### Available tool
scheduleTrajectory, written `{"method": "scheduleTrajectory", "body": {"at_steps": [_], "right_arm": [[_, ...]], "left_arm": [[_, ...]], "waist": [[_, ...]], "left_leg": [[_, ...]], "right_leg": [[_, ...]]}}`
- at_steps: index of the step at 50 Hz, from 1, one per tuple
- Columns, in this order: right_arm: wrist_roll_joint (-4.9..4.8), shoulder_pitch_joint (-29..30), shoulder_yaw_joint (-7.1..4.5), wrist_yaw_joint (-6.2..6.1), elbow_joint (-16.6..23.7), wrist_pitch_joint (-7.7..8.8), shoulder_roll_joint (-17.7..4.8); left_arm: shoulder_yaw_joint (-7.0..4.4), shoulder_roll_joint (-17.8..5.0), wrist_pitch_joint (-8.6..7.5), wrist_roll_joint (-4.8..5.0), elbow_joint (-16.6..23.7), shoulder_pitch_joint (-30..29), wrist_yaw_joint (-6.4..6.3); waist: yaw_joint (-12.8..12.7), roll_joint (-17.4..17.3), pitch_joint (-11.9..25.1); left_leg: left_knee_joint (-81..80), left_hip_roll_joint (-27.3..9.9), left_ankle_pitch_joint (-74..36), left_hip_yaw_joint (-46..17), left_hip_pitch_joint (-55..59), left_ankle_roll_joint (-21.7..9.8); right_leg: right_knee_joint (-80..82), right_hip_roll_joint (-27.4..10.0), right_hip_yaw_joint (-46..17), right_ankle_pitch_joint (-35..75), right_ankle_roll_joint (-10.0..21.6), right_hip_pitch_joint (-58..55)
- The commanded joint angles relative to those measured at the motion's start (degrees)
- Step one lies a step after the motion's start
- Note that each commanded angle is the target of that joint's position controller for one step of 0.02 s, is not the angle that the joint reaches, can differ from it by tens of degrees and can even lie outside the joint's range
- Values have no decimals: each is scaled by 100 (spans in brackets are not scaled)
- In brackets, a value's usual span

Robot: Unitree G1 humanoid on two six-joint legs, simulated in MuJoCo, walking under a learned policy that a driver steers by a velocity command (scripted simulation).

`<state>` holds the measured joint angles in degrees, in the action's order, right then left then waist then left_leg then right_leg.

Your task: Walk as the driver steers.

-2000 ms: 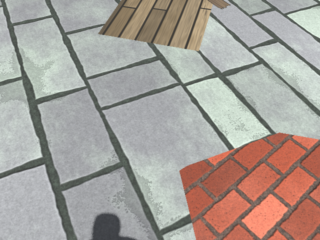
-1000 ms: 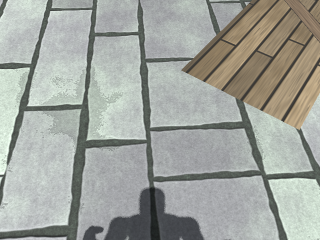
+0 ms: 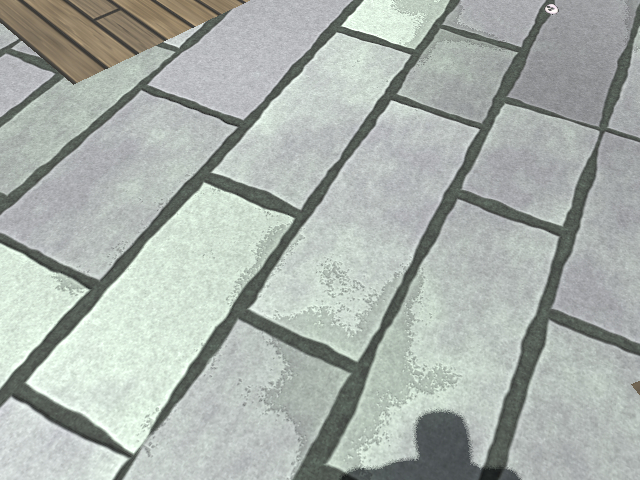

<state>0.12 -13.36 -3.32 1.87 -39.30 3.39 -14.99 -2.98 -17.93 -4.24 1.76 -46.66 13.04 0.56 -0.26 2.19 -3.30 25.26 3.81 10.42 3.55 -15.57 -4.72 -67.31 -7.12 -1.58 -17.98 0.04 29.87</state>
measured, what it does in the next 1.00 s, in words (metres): walks ahead, turning right: right foot, then left foot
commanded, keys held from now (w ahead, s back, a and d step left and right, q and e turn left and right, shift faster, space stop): w+e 1.00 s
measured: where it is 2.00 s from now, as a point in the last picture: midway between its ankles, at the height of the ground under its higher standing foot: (528, 287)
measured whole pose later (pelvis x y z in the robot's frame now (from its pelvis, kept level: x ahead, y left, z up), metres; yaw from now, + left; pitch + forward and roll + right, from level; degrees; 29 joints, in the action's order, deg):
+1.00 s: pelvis +0.57 -0.12 +0.00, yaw -34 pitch +1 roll +1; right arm 0.6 -11.4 -3.1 0.5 -41.4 5.9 -15.0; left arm -3.8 -17.9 -0.9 1.4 -39.8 17.7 -0.4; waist 0.1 2.8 -0.8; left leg 26.6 1.7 10.8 2.2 -17.1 -1.3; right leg -68.5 0.1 -4.8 -21.0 0.8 26.5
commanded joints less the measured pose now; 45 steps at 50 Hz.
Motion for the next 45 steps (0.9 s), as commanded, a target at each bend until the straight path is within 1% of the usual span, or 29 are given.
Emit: {"method": "scheduleTrajectory", "body": {"at_steps": [1, 4, 8, 11, 13, 14, 16, 17, 18, 19, 20, 21, 22, 23, 24, 25, 26, 27, 29, 33, 35, 37, 39, 40, 41, 42, 43, 44, 45], "right_arm": [[67, 69, -209, -45, 191, 266, -707], [113, -93, -210, -125, -12, 300, -704], [74, -133, -210, -192, -161, 291, -796], [17, -435, -244, -224, -383, 212, -874], [-30, -548, -273, -247, -485, 109, -931], [-51, -533, -289, -268, -506, 52, -980], [-70, -394, -333, -335, -475, -43, -1153], [-73, -337, -349, -374, -454, -91, -1229], [-84, -244, -342, -405, -435, -129, -1258], [-69, -222, -290, -434, -374, -96, -1183], [138, -891, -21, -315, -108, 60, -325], [9, -549, -4, -204, -86, 306, -585], [-229, 65, -100, -125, 84, 447, -925], [-220, 285, -60, -129, 173, 521, -877], [-76, 366, -82, -170, 145, 528, -860], [8, 283, -130, -191, 129, 472, -918], [39, 181, -143, -188, 137, 397, -894], [65, 80, -133, -195, 128, 333, -823], [89, 181, -82, -221, 161, 235, -667], [65, 1071, 29, -199, 360, 241, -439], [-8, 1398, 22, -150, 434, 279, -489], [-53, 1527, -26, -106, 488, 327, -626], [-68, 1433, -102, -72, 477, 383, -792], [-76, 1251, -143, -71, 439, 412, -857], [-66, 849, -201, -89, 327, 441, -923], [10, 266, -286, -126, 234, 472, -1099], [68, -564, -361, -176, 165, 462, -1415], [89, -878, -446, -125, -65, 378, -1758], [-22, -588, -319, -101, 92, 362, -1158]], "left_arm": [[-142, -447, 116, 3, 134, 398, -34], [-134, -322, 124, -26, 259, -37, -43], [-63, -136, 55, -51, 413, -570, 80], [-3, -42, 44, -60, 649, -1024, 187], [6, -51, 39, -70, 830, -1223, 274], [-3, -78, 40, -70, 913, -1252, 319], [-81, -239, 73, -69, 992, -1008, 362], [-163, -394, 101, -71, 952, -618, 356], [-304, -648, 115, -61, 810, 130, 315], [-483, -1028, 150, -54, 634, 1056, 217], [-609, -1649, 144, -21, 617, 1229, 139], [-490, -1292, 85, -44, 750, 1343, 149], [-403, -977, 54, -96, 738, 1150, 139], [-360, -822, 34, -73, 794, 793, 126], [-306, -661, 38, -59, 868, 411, 120], [-247, -512, 35, -117, 967, 189, 95], [-240, -507, 41, -150, 1042, 90, 80], [-256, -550, 33, -130, 1060, 51, 56], [-294, -700, 24, -113, 1034, 119, -10], [-336, -821, 103, -47, 930, 388, -124], [-346, -847, 148, -37, 864, 592, -142], [-344, -812, 185, -8, 809, 725, -152], [-347, -781, 208, -20, 807, 712, -172], [-356, -779, 220, -35, 826, 641, -174], [-331, -687, 231, -47, 863, 547, -170], [-243, -443, 215, -79, 918, 532, -149], [-108, -73, 201, -193, 1014, 706, -140], [-55, 19, 155, 36, 1220, 1392, -138], [-167, -607, 159, 78, 1009, 1305, -159]], "waist": [[-103, -532, 438], [44, -459, 175], [265, -465, -8], [474, -379, -216], [512, -391, -250], [467, -435, -217], [227, -673, 118], [-13, -792, 408], [-450, -750, 815], [-932, -398, 1322], [-361, 1157, 1902], [-633, 738, 2732], [-771, 387, 1961], [-556, -57, 1335], [-293, -345, 863], [-89, -251, 701], [41, -125, 640], [112, -82, 607], [128, -53, 495], [-217, 213, 393], [-373, 291, 414], [-394, 335, 416], [-281, 436, 415], [-159, 526, 424], [76, 547, 536], [365, 401, 993], [595, -432, 1812], [204, -2528, 2167], [342, -1563, 1581]], "left_leg": [[-1610, -1647, -1317, -1137, 518, -929], [-1722, -1540, -1643, -530, 728, -750], [-1889, -1485, -1536, 55, 959, -512], [-1768, -1712, -1800, 238, 1586, -480], [-1494, -1874, -2290, 309, 2105, -449], [-1288, -1931, -2773, 363, 2289, -404], [-581, -1935, -4699, 535, 2451, -258], [53, -1898, -5571, 608, 2432, -177], [1091, -1752, -5758, 720, 2097, -38], [2620, -1506, -4540, 747, 980, 190], [4853, -373, 834, 483, -1714, 611], [5734, 56, 2354, -861, -2629, 574], [5683, -334, 1879, -1091, -3133, 424], [5149, -596, 1381, -1017, -3057, 345], [4587, -781, 1144, -927, -2775, 384], [4283, -908, 956, -929, -2349, 437], [4094, -936, 859, -912, -2090, 515], [3850, -952, 803, -847, -1997, 616], [3238, -910, 499, -696, -1900, 804], [1388, -584, -1081, -598, -1462, 941], [862, -410, -1487, -604, -1219, 944], [509, -367, -1388, -767, -1154, 870], [299, -374, -1024, -886, -1016, 718], [239, -381, -792, -870, -802, 611], [26, -373, -774, -778, -270, 470], [15, -703, -668, -986, 755, 231], [35, -1744, -237, -2087, 2215, -94], [-646, -2828, 1432, -4921, 3455, -1013], [-905, -2727, 2436, -4923, 3045, -874]], "right_leg": [[181, -231, -338, 612, -126, 494], [1039, -69, -520, 1509, -205, 1004], [2390, 104, -175, 2605, -120, 847], [2949, 158, -3, 2512, 25, 1113], [3146, 225, 152, 2057, 154, 1331], [3212, 293, 265, 1756, 237, 1308], [3204, 629, 628, 1134, 457, 700], [3148, 852, 781, 850, 592, 132], [3358, 1072, 814, 950, 782, -932], [3666, 841, 153, 1243, 1070, -2629], [3828, -736, -2888, 786, 2173, -4882], [4765, -1227, -4789, 193, 2607, -5586], [4936, -1047, -3885, 306, 2210, -5142], [4954, -797, -3132, 704, 1971, -4264], [5019, -558, -2571, 1353, 1809, -3387], [5151, -390, -2211, 1877, 1759, -2785], [5273, -291, -2091, 2128, 1765, -2419], [5348, -230, -1937, 2387, 1788, -2185], [5421, -89, -1567, 2704, 1742, -1714], [5300, 338, -1161, 2080, 1337, -1346], [5211, 283, -1367, 1662, 1238, -1411], [4955, 143, -1729, 1333, 1175, -1724], [4634, -16, -2120, 1181, 1085, -2047], [4450, -53, -2254, 1236, 1027, -2103], [4135, 69, -2243, 1358, 917, -2049], [3296, 361, -1991, 1426, 733, -1799], [1636, 827, -1383, 141, 500, -1056], [-54, 1317, -821, -1691, 236, 957], [-690, 859, -990, -1356, 138, 1504]]}}
Velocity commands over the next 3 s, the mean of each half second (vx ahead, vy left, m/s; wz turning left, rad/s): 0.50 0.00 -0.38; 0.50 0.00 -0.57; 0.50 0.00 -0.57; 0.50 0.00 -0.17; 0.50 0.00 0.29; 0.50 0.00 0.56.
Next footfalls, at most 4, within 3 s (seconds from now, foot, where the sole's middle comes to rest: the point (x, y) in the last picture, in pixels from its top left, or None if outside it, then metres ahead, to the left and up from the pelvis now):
0.38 right None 0.37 -0.17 -0.77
0.84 left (354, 372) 0.69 -0.07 -0.77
1.38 right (519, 352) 0.75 -0.45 -0.77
1.90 left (536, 231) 1.12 -0.57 -0.77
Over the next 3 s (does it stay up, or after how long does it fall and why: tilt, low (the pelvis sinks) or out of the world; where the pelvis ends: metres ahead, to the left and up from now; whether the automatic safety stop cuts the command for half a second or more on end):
stays up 1.34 -0.88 -0.02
